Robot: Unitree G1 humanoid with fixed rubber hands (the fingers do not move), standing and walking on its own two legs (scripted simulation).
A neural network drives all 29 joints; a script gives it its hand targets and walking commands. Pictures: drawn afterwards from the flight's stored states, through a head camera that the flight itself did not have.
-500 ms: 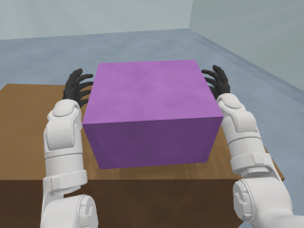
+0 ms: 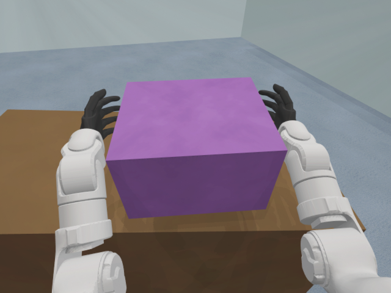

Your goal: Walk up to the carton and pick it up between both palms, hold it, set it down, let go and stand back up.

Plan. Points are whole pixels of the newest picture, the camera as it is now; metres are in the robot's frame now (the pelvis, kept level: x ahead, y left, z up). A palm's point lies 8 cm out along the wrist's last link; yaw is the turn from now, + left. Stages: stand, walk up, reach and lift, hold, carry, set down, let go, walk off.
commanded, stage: hold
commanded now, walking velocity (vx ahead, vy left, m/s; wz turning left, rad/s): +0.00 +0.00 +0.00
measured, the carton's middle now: (193, 143) +0.37 +0.00 +0.16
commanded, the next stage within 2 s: set down in 0.20 s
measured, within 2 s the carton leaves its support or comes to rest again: neither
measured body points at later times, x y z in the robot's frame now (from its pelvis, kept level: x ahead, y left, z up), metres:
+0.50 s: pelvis +0.00 +0.00 +0.00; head -0.06 +0.03 +0.45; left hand +0.38 +0.19 +0.23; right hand +0.38 -0.19 +0.22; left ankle +0.00 +0.12 -0.75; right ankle +0.03 -0.10 -0.75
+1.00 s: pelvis +0.02 +0.00 +0.00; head +0.00 +0.03 +0.45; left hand +0.40 +0.18 +0.18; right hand +0.40 -0.19 +0.17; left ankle +0.00 +0.12 -0.75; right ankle +0.03 -0.10 -0.75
